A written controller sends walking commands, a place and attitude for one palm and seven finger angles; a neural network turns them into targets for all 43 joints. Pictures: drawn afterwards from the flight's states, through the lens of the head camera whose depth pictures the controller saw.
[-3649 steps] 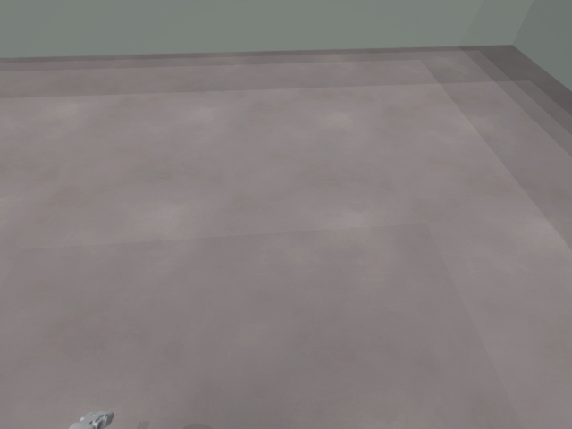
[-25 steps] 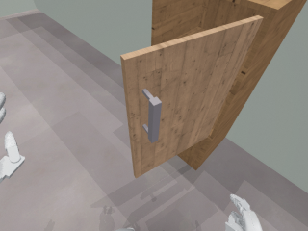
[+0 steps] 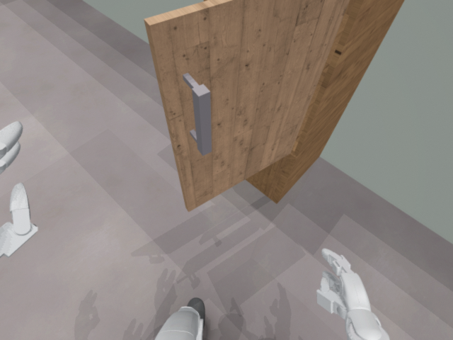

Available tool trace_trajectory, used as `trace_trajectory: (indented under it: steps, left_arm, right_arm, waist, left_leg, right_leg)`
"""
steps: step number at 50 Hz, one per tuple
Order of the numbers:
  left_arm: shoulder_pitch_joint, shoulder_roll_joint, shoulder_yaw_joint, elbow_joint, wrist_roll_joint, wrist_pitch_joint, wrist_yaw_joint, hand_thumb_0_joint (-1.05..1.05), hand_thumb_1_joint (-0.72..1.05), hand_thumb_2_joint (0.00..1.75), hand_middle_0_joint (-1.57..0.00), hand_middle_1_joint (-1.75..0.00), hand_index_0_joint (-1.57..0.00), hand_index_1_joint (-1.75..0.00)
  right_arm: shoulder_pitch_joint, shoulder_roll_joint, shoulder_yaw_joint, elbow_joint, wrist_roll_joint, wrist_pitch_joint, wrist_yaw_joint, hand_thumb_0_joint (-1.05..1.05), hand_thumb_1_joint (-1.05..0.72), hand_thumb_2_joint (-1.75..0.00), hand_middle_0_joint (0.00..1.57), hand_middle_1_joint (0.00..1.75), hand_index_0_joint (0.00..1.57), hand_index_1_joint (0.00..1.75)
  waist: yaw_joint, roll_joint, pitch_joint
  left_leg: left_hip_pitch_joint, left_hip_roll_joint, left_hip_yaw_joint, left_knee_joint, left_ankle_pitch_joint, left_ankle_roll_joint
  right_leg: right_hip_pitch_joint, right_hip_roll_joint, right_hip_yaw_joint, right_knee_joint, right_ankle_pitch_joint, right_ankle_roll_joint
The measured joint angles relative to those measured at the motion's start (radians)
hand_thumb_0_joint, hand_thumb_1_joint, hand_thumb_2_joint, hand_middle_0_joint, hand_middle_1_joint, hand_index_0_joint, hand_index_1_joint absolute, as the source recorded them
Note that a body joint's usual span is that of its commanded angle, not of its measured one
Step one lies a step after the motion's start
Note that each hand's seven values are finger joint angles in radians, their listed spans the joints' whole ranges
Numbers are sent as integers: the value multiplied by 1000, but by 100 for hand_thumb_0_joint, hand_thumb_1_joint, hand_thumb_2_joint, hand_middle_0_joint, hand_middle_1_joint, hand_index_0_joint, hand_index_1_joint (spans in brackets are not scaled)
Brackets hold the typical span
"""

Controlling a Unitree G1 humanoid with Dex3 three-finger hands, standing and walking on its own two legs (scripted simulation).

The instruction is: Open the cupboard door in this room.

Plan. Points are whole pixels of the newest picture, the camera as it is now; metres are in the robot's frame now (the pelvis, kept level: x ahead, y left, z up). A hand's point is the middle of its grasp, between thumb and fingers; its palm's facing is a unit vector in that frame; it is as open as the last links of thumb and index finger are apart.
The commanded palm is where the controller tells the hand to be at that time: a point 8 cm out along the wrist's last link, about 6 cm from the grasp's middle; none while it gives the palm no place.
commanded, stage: stop stepping back and stand still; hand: left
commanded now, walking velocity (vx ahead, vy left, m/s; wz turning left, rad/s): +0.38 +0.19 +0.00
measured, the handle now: (197, 117) +0.47 +0.10 +0.09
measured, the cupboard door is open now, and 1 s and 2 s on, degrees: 76 76 76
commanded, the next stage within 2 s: let the arm hang, fingers relaxed in 0.80 s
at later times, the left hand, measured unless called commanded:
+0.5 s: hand out of the picture +0.09 +0.27 +0.17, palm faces +0.47 -0.76 -0.46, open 7.5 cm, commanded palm +0.04 +0.30 +0.18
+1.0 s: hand out of the picture +0.11 +0.28 +0.04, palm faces +0.27 -0.83 -0.49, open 7.4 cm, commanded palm none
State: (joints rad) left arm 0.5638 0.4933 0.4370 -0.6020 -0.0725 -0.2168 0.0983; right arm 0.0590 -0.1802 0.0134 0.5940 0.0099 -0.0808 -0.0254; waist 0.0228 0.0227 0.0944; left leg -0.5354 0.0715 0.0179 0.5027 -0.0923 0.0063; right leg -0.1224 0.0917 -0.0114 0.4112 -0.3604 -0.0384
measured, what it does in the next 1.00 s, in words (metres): steps on the spot: left foot, then right foot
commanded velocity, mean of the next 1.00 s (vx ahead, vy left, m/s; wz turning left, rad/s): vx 0.13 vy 0.00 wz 0.00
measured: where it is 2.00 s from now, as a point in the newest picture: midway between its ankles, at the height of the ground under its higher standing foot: outside the picture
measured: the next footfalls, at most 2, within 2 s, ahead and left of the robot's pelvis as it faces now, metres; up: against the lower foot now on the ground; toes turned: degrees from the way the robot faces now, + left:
left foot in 0.16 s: -0.05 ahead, +0.14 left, +0.00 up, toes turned +8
right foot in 0.88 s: -0.05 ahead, -0.08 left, +0.00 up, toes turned +0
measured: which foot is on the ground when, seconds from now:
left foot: up 0.00-0.14, down 0.16-1.00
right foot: down 0.00-0.64, up 0.66-0.86, down 0.88-1.00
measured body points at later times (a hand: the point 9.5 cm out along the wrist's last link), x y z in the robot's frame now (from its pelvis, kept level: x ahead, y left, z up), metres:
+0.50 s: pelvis -0.08 -0.01 +0.01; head -0.10 +0.01 +0.46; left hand +0.06 +0.31 +0.19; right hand +0.07 -0.24 -0.08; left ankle -0.06 +0.08 -0.70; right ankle -0.07 -0.11 -0.73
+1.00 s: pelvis -0.09 +0.00 +0.00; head -0.09 -0.02 +0.45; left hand +0.09 +0.32 +0.07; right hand +0.07 -0.22 -0.12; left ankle -0.08 +0.13 -0.72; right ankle -0.09 -0.08 -0.73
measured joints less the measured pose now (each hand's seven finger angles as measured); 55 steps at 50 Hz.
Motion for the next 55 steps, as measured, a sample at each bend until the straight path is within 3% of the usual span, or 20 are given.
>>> trace_trajectory:
  steps: [2, 4, 8, 10, 12, 14, 18, 20, 22, 24, 27, 32, 34, 37, 40, 44, 45, 47, 52, 55]
  left_arm:
    - [50, 17, 14, -5, 8, -13, -4, 2, 88, 89, -22, -30, -21, -30]
    - [94, 15, 27, 4, 15, 0, 7, 2, 88, 89, -22, -30, -21, -30]
    - [77, -32, 4, 50, 22, 52, 50, 1, 88, 89, -22, -30, -21, -30]
    - [22, -53, -18, 73, 19, 69, 68, 2, 88, 89, -22, -30, -21, -30]
    - [-19, -64, -30, 89, 22, 80, 77, 2, 88, 89, -22, -30, -21, -30]
    - [-22, -63, -37, 87, 28, 82, 74, 2, 88, 89, -22, -30, -21, -30]
    - [23, -40, -28, 74, 33, 56, 63, 2, 88, 89, -21, -30, -21, -30]
    - [32, -34, -18, 92, 41, 38, 58, 2, 88, 89, -22, -30, -21, -30]
    - [21, -44, -22, 119, 48, 32, 54, 2, 88, 89, -22, -30, -21, -30]
    - [8, -57, -23, 122, 49, 28, 54, 2, 88, 89, -22, -30, -21, -30]
    - [-23, -93, -35, 137, 54, 6, 56, 2, 88, 89, -21, -30, -21, -30]
    - [-83, -132, -65, 140, 62, 10, 68, 2, 88, 89, -21, -30, -21, -30]
    - [-100, -117, -50, 136, 61, 7, 72, 2, 88, 89, -21, -30, -21, -30]
    - [-86, -78, -15, 142, 64, 7, 70, 2, 88, 89, -21, -30, -21, -30]
    - [-39, -54, 6, 116, 59, 8, 70, 2, 88, 89, -21, -30, -20, -30]
    - [5, -39, 9, 101, 58, 5, 61, 2, 89, 89, -21, -30, -20, -30]
    - [-1, -48, 0, 113, 59, 3, 56, 2, 89, 89, -21, -30, -20, -30]
    - [-78, -62, -83, 266, 91, 15, 11, 1, 89, 89, -21, -30, -20, -30]
    - [-291, -195, -301, 890, 118, 202, -68, 1, 90, 90, -20, -30, -19, -30]
    - [-324, -276, -376, 1183, 117, 260, -78, 1, 90, 89, -20, -30, -19, -30]
  right_arm:
    - [25, 0, 0, 0, 15, 26, -3, 1, -90, -90, 20, 30, 20, 30]
    - [55, -7, 4, -4, 19, 46, -12, 1, -90, -90, 20, 30, 20, 30]
    - [106, -52, -3, -13, 24, 48, -40, 2, -90, -90, 20, 30, 20, 30]
    - [112, -66, -16, -8, 31, 47, -51, 2, -90, -90, 20, 30, 20, 30]
    - [111, -66, -22, -11, 30, 47, -49, 2, -90, -90, 20, 30, 20, 30]
    - [123, -58, -24, -22, 18, 25, -40, 2, -90, -90, 20, 30, 20, 30]
    - [158, -33, -8, -26, 6, -14, -34, 2, -90, -90, 20, 30, 20, 30]
    - [175, -22, -2, -21, 0, -15, -37, 1, -90, -90, 20, 30, 20, 30]
    - [190, -17, -5, -5, -7, -6, -39, 1, -90, -90, 20, 30, 20, 30]
    - [201, -13, -7, 25, -12, -1, -33, 1, -90, -90, 20, 30, 20, 30]
    - [217, -17, -5, 68, -19, -2, -31, 2, -90, -90, 20, 30, 20, 30]
    - [237, -42, -9, 74, -23, -21, -58, 2, -90, -90, 20, 30, 20, 30]
    - [212, -31, -16, 76, -23, -35, -63, 2, -90, -90, 20, 30, 20, 30]
    - [198, 10, -11, 79, -23, -62, -51, 2, -90, -90, 20, 30, 20, 30]
    - [202, 35, 9, 73, -23, -84, -34, 2, -90, -90, 20, 30, 20, 30]
    - [195, 40, 30, 58, -22, -88, -21, 2, -90, -90, 20, 30, 20, 30]
    - [185, 34, 31, 61, -22, -83, -21, 2, -90, -90, 20, 30, 20, 30]
    - [159, 5, 8, 116, -15, -79, 10, 1, -90, -90, 20, 30, 20, 30]
    - [108, -50, -31, 225, -29, 61, 27, 1, -90, -90, 20, 30, 20, 30]
    - [106, -47, -37, 249, -37, 100, 25, 1, -90, -90, 20, 30, 20, 30]
  waist:
    - [4, -35, -30]
    - [6, -68, -65]
    - [-8, -65, -106]
    - [-19, -67, -98]
    - [-28, -82, -78]
    - [-43, -86, -74]
    - [-60, -82, -91]
    - [-55, -69, -102]
    - [-49, -39, -109]
    - [-25, -44, -115]
    - [0, -59, -121]
    - [-15, -47, -124]
    - [-29, -63, -91]
    - [-51, -81, -78]
    - [-56, -72, -79]
    - [-32, -59, -74]
    - [-26, -43, -66]
    - [-17, -2, -88]
    - [-29, 26, -113]
    - [-50, -3, -69]
  left_leg:
    - [-18, -41, -8, 178, -181, -2]
    - [13, -74, 11, 257, -241, -4]
    - [191, -98, 49, 103, -161, 16]
    - [262, -111, 44, -8, -179, 50]
    - [282, -122, 44, -30, -162, 63]
    - [292, -125, 38, -40, -136, 64]
    - [289, -123, 26, -42, -110, 59]
    - [264, -116, 23, -11, -125, 54]
    - [225, -104, 1, 59, -230, 43]
    - [156, -108, -5, 233, -283, 25]
    - [113, -88, 7, 380, -291, 16]
    - [243, -33, 7, 97, -276, 30]
    - [239, -49, 15, 101, -184, 23]
    - [264, -63, 20, 61, -161, 19]
    - [282, -54, 15, 8, -137, 10]
    - [269, -45, 30, 24, -148, -6]
    - [264, -36, 29, 38, -156, -9]
    - [207, -34, 14, 105, -154, -11]
    - [149, -55, 13, 289, -367, -6]
    - [196, -52, 15, 237, -355, -8]
  right_leg:
    - [-23, -16, 10, 14, 12, -4]
    - [-39, -35, 26, 23, 13, -6]
    - [-50, -43, 22, 48, 11, 3]
    - [-71, -52, 9, 111, 6, 23]
    - [-102, -64, 8, 191, 26, 51]
    - [-120, -70, 9, 233, -35, 54]
    - [-102, -83, -12, 159, -27, 55]
    - [-87, -80, -24, 109, 0, 38]
    - [-91, -62, -40, 98, 14, 11]
    - [-100, -60, -34, 83, 63, -17]
    - [-103, -73, -27, 76, 124, -11]
    - [-139, -88, -52, 157, 56, 14]
    - [-176, -90, -21, 272, -35, 27]
    - [-221, -76, 0, 426, -70, 40]
    - [-194, -69, -30, 346, -50, 52]
    - [-97, -66, -50, 106, 68, 43]
    - [-90, -56, -51, 89, 97, 17]
    - [-123, -55, -66, 114, 90, -13]
    - [-165, -100, -89, 207, 25, -16]
    - [-148, -106, -97, 219, 18, -11]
